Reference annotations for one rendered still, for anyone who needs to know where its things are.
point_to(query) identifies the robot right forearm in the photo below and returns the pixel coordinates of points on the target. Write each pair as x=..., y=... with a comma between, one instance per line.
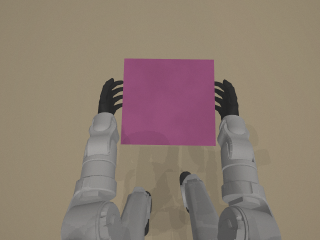
x=240, y=178

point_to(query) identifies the robot right hand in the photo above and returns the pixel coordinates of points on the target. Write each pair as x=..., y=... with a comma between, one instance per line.
x=228, y=103

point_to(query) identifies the robot left shin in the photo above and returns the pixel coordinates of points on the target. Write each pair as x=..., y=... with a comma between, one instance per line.
x=139, y=189

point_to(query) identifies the right robot upper arm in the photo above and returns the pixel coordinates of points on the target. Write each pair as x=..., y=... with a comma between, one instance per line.
x=240, y=223

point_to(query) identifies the robot left forearm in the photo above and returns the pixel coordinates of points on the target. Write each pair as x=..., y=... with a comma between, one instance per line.
x=97, y=180

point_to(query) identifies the robot left hand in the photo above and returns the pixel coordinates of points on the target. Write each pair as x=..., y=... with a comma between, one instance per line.
x=107, y=101

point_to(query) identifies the left robot thigh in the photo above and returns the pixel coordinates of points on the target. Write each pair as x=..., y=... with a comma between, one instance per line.
x=135, y=213

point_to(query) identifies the left robot upper arm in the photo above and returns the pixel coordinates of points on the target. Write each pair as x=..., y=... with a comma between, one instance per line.
x=92, y=221

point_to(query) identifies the carton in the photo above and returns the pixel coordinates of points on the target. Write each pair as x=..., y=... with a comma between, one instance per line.
x=168, y=102

